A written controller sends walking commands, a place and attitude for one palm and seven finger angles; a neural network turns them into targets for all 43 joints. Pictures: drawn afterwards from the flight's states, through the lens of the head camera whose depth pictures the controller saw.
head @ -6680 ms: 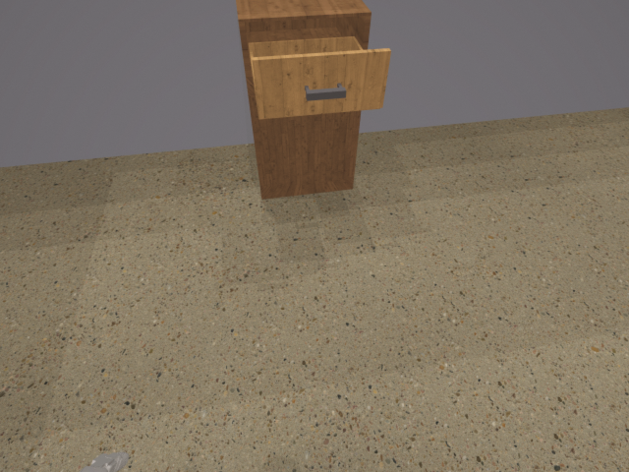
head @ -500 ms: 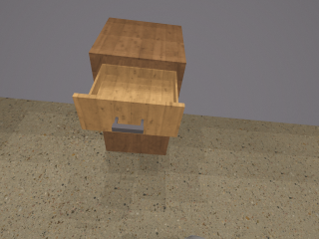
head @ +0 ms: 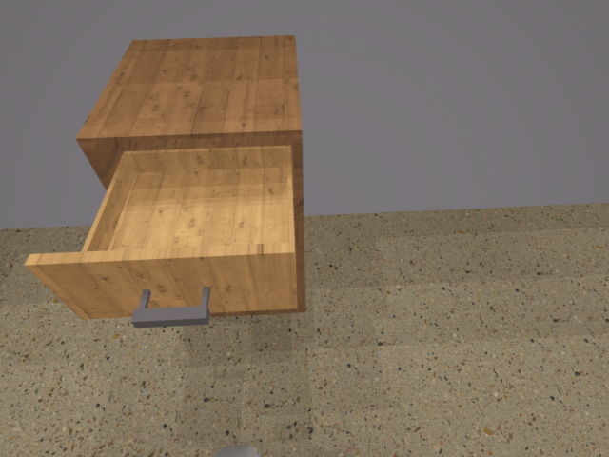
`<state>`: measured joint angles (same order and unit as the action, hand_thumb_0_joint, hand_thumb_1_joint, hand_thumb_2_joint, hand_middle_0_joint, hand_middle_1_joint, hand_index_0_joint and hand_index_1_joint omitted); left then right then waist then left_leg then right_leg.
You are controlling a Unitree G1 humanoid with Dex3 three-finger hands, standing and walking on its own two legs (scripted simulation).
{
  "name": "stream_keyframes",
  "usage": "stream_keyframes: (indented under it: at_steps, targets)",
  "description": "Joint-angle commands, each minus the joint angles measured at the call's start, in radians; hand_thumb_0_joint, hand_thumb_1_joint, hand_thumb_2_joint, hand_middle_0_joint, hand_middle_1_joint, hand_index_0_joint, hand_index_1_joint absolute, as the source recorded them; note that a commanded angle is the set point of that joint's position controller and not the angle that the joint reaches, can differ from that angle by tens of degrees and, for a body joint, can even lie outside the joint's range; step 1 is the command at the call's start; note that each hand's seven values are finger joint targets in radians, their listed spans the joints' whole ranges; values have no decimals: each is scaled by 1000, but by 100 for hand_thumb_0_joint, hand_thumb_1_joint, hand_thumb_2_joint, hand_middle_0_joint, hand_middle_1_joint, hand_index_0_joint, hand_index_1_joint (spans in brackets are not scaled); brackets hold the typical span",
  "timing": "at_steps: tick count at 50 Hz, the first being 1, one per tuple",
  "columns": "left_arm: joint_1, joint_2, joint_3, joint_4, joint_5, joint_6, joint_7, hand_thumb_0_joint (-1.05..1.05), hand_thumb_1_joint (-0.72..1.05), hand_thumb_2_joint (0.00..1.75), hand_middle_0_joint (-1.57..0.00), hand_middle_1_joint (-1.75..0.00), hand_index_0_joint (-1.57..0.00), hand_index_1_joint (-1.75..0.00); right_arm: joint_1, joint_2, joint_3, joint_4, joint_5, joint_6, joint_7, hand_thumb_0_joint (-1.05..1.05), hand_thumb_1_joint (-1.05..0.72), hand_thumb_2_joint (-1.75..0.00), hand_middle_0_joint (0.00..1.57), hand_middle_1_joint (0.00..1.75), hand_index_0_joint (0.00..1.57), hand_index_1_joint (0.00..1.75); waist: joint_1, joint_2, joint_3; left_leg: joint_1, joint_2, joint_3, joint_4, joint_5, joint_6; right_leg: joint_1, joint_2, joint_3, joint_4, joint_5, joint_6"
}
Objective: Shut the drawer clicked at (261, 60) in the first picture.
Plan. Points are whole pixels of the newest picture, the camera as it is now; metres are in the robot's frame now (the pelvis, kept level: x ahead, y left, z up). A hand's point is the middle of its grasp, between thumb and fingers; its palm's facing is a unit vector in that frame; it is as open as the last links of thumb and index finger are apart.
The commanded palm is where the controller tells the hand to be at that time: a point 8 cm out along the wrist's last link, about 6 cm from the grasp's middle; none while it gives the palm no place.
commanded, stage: take the last steps up to it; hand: left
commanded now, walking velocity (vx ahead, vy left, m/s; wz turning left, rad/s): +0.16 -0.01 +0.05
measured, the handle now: (174, 305) +0.36 +0.23 -0.07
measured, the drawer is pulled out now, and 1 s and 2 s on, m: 0.30 0.30 0.30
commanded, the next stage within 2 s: come to a stop and stand still in 0.02 s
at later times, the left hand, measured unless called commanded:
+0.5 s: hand out of the picture +0.03 +0.18 -0.17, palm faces +0.05 -0.99 -0.16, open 7.4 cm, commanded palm none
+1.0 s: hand out of the picture +0.05 +0.13 -0.16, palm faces +0.04 -0.97 -0.23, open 7.2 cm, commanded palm none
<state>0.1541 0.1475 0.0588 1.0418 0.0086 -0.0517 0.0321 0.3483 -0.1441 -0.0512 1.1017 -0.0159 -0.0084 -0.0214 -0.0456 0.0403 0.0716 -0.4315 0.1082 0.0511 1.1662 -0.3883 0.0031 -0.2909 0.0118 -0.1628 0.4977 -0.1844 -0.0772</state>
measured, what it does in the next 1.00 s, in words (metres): steps on the spot: left foot, then left foot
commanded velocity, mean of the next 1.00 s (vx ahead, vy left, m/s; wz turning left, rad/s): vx -0.06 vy -0.02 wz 0.00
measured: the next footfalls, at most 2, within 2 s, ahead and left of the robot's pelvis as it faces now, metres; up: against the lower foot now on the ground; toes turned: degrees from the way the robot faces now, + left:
left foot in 0.22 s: +0.14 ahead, +0.13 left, +0.00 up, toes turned +6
left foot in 0.90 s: +0.06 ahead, +0.13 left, +0.00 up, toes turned +0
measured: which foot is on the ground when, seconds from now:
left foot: up 0.00-0.20, down 0.22-0.70, up 0.72-0.88, down 0.90-1.00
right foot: down 0.00-1.00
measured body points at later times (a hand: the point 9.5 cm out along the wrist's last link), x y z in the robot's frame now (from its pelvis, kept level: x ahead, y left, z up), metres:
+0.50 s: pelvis +0.06 +0.02 +0.01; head +0.09 +0.03 +0.46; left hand +0.03 +0.24 -0.16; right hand +0.14 -0.20 -0.14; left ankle +0.10 +0.13 -0.73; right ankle +0.06 -0.08 -0.73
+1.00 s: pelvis +0.02 -0.05 +0.01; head +0.03 -0.06 +0.46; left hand +0.05 +0.18 -0.14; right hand -0.01 -0.26 -0.16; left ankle +0.02 +0.12 -0.73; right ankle +0.03 -0.10 -0.73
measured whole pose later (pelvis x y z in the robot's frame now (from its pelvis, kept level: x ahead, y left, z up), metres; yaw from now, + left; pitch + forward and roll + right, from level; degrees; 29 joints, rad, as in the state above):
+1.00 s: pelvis +0.02 -0.05 +0.01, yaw -1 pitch -2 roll +0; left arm 0.23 0.15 0.03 1.11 0.01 0.00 0.05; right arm 0.30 -0.14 -0.01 1.17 -0.01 0.03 -0.04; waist -0.01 0.03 0.04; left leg -0.16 0.08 -0.02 0.42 -0.24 -0.06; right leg -0.17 0.07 -0.11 0.42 -0.22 -0.09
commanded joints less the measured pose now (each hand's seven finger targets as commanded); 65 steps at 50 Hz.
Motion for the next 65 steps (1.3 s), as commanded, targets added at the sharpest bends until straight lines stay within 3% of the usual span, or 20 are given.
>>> stream_keyframes:
  at_steps: [1,6,9,12,13,17,20,25,27,30,31,33,34,35,38,41,48,50,57,65]
  targets:
    - [93,89,-3,-10,13,-14,-4,0,90,90,-20,-30,-20,-30,113,14,2,-24,-10,5,12,0,-90,-90,20,30,20,30,4,-145,-33,73,21,4,-201,53,-22,-76,-256,193,-315,83,-101]
    - [151,123,2,18,12,-9,-13,0,90,90,-20,-30,-20,-30,-32,-8,6,-62,-6,-14,19,0,-90,-90,20,30,20,30,54,-113,-39,83,-13,26,-432,60,-29,34,-268,243,-303,39,-118]
    - [130,100,-10,35,3,1,-6,0,90,90,-20,-30,-20,-30,-18,-9,22,-34,0,-22,4,0,-90,-90,20,30,20,30,28,-94,-57,259,-31,8,-690,223,-43,38,-213,185,-190,198,-56]
    - [208,37,-35,55,-5,16,1,0,90,90,-20,-30,-20,-30,-37,-109,20,-34,1,-38,-13,0,-90,-90,20,30,20,30,63,78,-86,331,141,-126,-782,718,37,55,-103,128,-103,51,59]
    - [211,39,-37,62,2,23,8,0,90,90,-20,-30,-20,-30,-63,-118,18,-35,2,-24,-16,0,-90,-90,20,30,20,30,67,28,-36,286,134,-94,-778,656,41,75,-99,138,-133,4,62]
    - [224,85,-30,67,2,49,6,0,90,90,-20,-30,-20,-30,-118,-106,17,-51,14,-9,-31,0,-90,-90,20,30,20,30,68,114,-5,269,110,-110,-851,606,53,85,-104,137,-96,21,74]
    - [234,94,-21,49,8,61,4,0,90,90,-20,-30,-20,-30,-111,-137,-3,-65,12,2,-37,0,-90,-90,20,30,20,30,55,76,-54,334,131,-119,-832,652,73,47,-95,129,-46,11,74]
    - [231,81,-4,12,17,87,4,0,90,90,-20,-30,-20,-30,-114,-170,-29,-80,4,12,-44,0,-90,-90,20,30,20,30,50,87,-115,329,242,-179,-857,698,183,-54,-66,140,277,-287,81]
    - [250,63,-2,12,17,87,7,0,90,90,-20,-30,-20,-30,-148,-163,-28,-91,-1,11,-38,0,-90,-90,20,30,20,30,67,77,-145,311,240,-159,-839,678,201,-52,-69,168,324,-307,80]
    - [275,50,-9,24,18,72,6,0,90,90,-20,-30,-20,-30,-174,-153,-26,-88,-3,15,-23,0,-90,-90,20,30,20,30,84,60,-163,261,171,-98,-784,537,141,63,-70,139,98,-133,86]
    - [287,66,-11,31,20,64,6,0,90,90,-20,-30,-20,-30,-175,-141,-24,-85,4,17,-18,0,-90,-90,20,30,20,30,95,-12,-150,203,123,-77,-735,405,97,123,-73,160,-39,-6,87]
    - [201,160,-13,17,24,49,10,0,90,90,-20,-30,-20,-30,-147,-52,-6,-89,17,30,-4,0,-90,-90,20,30,20,30,42,-287,-58,132,-52,22,-632,38,-10,46,-276,387,-221,119,15]
    - [166,177,-18,4,16,46,7,0,90,90,-20,-30,-20,-30,-146,-56,-3,-83,12,36,3,0,-90,-90,20,30,20,30,39,-261,-50,185,-62,3,-597,-7,-18,-30,-314,391,-254,56,-35]
    - [140,167,-15,-1,15,40,11,0,90,90,-20,-30,-20,-30,-156,-58,-3,-73,6,45,4,0,-90,-90,20,30,20,30,44,-310,-28,184,-52,-21,-556,-32,-14,-59,-285,397,-283,11,-47]
    - [126,141,-24,15,6,35,14,0,90,90,-20,-30,-20,-30,-95,-51,10,-18,5,39,0,0,-90,-90,20,30,20,30,29,-173,-14,172,-51,-44,-553,62,-9,26,-239,334,-240,126,-32]
    - [144,136,-24,32,0,30,12,0,90,90,-20,-30,-20,-30,-63,-47,19,8,8,32,-6,0,-90,-90,20,30,20,30,36,-135,-18,199,-49,-46,-631,108,-17,81,-209,284,-216,184,-9]
    - [157,110,-19,52,-5,37,13,0,90,90,-20,-30,-20,-30,33,-61,34,48,-1,24,-25,0,-90,-90,20,30,20,30,49,-78,40,240,-25,-69,-764,214,-8,83,-139,284,-288,-34,92]
    - [142,128,-14,51,-9,40,12,0,90,90,-20,-30,-20,-30,40,-52,36,53,0,20,-21,0,-90,-90,20,30,20,30,52,-11,-3,235,-24,-68,-784,212,-14,135,-140,265,-274,-43,80]
    - [152,102,-13,55,-4,43,7,0,90,90,-20,-30,-20,-30,88,-42,31,48,-3,21,-21,0,-90,-90,20,30,20,30,45,-70,33,227,-33,-65,-795,151,-10,73,-134,272,-326,-222,66]
    - [203,64,-21,79,-5,36,4,0,90,90,-20,-30,-20,-30,110,-26,38,39,-2,4,-24,0,-90,-90,20,30,20,30,52,-37,42,208,-25,-82,-837,165,-6,71,-117,240,-267,-157,35]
